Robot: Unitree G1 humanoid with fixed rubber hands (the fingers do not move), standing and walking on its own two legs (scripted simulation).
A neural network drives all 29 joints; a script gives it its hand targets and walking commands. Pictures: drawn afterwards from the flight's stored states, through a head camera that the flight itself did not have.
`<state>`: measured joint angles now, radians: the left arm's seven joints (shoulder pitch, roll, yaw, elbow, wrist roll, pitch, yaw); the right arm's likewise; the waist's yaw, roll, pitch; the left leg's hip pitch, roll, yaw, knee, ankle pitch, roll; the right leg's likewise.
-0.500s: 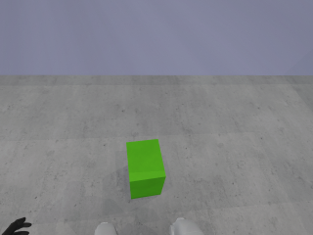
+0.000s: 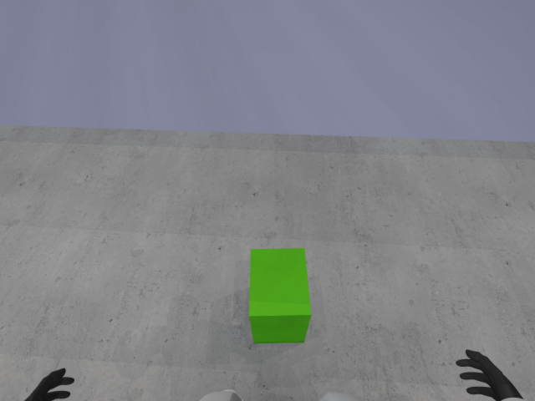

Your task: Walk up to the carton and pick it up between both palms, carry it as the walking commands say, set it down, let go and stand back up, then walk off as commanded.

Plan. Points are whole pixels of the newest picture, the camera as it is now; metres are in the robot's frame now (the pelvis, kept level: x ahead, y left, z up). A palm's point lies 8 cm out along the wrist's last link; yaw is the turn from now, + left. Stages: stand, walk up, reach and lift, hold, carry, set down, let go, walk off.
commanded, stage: walk up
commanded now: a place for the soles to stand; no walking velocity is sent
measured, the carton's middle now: (278, 297) +0.50 -0.03 -0.60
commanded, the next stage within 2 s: none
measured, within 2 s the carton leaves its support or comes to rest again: neither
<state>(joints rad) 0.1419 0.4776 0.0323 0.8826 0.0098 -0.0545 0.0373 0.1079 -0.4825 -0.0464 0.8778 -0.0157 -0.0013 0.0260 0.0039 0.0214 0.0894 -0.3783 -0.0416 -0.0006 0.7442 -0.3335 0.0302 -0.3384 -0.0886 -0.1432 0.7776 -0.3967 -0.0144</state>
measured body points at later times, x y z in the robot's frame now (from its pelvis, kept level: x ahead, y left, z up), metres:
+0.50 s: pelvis +0.02 +0.02 +0.03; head +0.03 +0.03 +0.48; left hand +0.12 +0.36 -0.08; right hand +0.17 -0.30 -0.07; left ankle +0.04 +0.10 -0.71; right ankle +0.02 -0.11 -0.71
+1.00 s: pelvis +0.05 +0.00 +0.03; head +0.06 +0.01 +0.48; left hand +0.15 +0.34 -0.08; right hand +0.14 -0.34 -0.07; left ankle +0.04 +0.10 -0.71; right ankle +0.07 -0.12 -0.71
